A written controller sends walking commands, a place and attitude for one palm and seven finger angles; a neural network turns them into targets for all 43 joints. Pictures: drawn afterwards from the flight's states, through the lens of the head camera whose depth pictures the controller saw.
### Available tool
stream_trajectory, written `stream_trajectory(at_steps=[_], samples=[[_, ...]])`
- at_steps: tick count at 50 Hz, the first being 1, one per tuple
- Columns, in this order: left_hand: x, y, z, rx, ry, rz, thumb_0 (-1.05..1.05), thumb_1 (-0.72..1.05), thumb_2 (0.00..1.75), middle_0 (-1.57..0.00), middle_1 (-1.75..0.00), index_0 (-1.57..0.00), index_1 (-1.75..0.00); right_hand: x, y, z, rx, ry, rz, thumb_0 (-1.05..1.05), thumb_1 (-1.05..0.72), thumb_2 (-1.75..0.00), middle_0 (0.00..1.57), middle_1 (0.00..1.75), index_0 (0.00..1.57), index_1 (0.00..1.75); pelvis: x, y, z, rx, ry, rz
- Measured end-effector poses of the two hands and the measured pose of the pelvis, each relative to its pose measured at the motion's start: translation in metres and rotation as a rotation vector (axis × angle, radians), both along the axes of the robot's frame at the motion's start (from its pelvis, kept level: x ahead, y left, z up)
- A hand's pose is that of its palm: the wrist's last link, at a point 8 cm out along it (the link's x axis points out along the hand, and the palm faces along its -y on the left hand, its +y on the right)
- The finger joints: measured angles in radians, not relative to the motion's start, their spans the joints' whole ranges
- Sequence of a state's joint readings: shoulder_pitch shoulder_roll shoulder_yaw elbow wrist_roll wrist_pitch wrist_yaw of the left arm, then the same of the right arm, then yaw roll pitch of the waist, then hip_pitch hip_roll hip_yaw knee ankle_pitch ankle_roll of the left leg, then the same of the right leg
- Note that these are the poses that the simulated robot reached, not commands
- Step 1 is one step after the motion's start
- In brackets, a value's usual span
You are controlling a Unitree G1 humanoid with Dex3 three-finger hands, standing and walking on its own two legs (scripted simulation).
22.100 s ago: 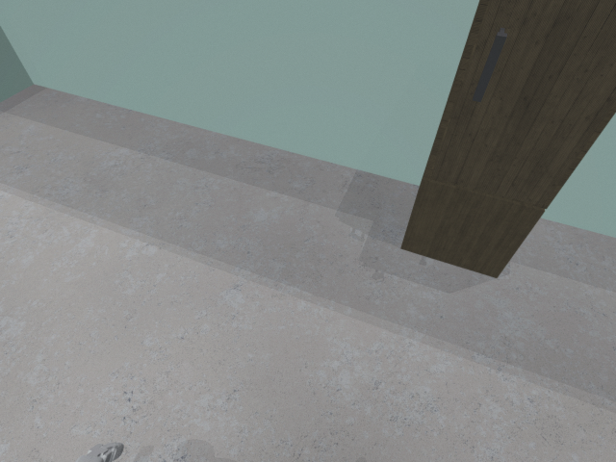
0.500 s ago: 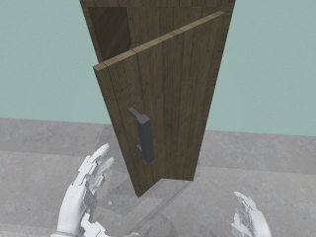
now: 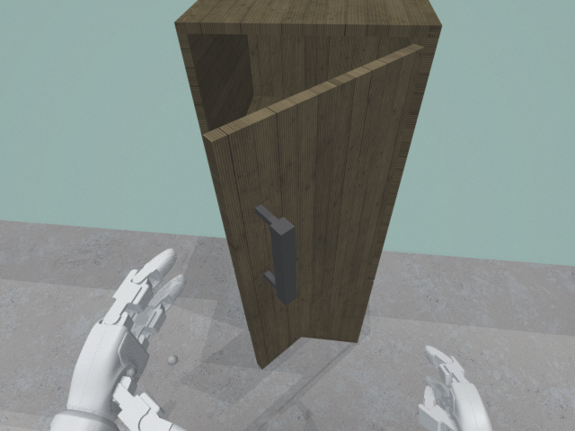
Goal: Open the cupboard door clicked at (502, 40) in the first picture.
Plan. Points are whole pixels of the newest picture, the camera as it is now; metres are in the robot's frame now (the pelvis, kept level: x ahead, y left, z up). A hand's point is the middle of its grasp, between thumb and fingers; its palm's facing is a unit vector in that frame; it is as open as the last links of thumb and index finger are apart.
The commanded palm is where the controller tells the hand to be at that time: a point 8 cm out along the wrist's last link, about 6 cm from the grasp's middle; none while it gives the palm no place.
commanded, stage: draw the hand back to the body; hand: left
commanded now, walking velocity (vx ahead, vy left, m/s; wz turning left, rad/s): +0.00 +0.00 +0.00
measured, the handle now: (275, 256) +0.33 +0.04 +0.09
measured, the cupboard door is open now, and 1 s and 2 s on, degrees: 47 47 47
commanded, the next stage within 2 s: step back with the hand held close in 1.18 s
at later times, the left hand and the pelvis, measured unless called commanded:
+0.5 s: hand (85, 320) +0.19 +0.22 +0.16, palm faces +0.29 -0.89 -0.34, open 12.7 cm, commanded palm +0.15 +0.27 +0.18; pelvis +0.01 +0.01 +0.04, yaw -1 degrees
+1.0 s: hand (47, 278) +0.22 +0.26 +0.19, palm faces +0.43 -0.82 -0.39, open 7.7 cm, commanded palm +0.17 +0.30 +0.21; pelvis +0.03 +0.00 +0.05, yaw -1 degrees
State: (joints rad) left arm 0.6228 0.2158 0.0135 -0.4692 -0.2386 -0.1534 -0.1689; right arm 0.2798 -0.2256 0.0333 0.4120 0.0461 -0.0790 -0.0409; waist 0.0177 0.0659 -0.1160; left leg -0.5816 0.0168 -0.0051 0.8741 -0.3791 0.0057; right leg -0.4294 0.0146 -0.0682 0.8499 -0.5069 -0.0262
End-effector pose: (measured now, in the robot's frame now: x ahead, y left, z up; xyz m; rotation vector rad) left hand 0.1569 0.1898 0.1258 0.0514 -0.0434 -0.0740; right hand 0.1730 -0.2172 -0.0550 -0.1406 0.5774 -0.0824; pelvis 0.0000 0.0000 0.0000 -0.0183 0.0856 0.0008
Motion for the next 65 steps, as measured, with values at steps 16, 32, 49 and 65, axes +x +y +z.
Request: stream_trajectory(at_steps=[16, 32, 49, 65], samples=[[-0.009, 0.049, 0.030, 0.235, 0.042, 0.294, -0.01, -0.22, 0.42, -0.16, -0.30, -0.16, -0.30, 0.008, 0.016, 0.019, -0.052, 0.028, 0.024, 0.01, -0.91, -0.90, 0.20, 0.30, 0.20, 0.30, 0.003, 0.006, 0.025, -0.002, -0.076, -0.002], [0.010, 0.090, 0.068, 0.346, -0.035, 0.434, 0.00, 0.32, 0.66, -0.19, -0.30, -0.19, -0.30, 0.024, 0.016, 0.025, -0.058, 0.071, 0.037, 0.01, -0.91, -0.90, 0.20, 0.30, 0.21, 0.30, 0.019, 0.010, 0.042, 0.017, -0.127, -0.021], [0.021, 0.104, 0.087, 0.375, -0.082, 0.522, 0.01, 0.82, 0.87, -0.20, -0.30, -0.20, -0.30, 0.028, -0.005, 0.022, -0.061, 0.114, 0.009, 0.01, -0.91, -0.90, 0.20, 0.30, 0.20, 0.30, 0.026, 0.001, 0.045, 0.022, -0.132, -0.024], [0.016, 0.094, 0.087, 0.380, -0.079, 0.511, 0.01, 0.89, 0.90, -0.21, -0.30, -0.21, -0.30, 0.023, -0.015, 0.019, -0.052, 0.125, -0.006, 0.01, -0.91, -0.90, 0.20, 0.30, 0.20, 0.30, 0.023, -0.010, 0.046, 0.022, -0.142, -0.023]])
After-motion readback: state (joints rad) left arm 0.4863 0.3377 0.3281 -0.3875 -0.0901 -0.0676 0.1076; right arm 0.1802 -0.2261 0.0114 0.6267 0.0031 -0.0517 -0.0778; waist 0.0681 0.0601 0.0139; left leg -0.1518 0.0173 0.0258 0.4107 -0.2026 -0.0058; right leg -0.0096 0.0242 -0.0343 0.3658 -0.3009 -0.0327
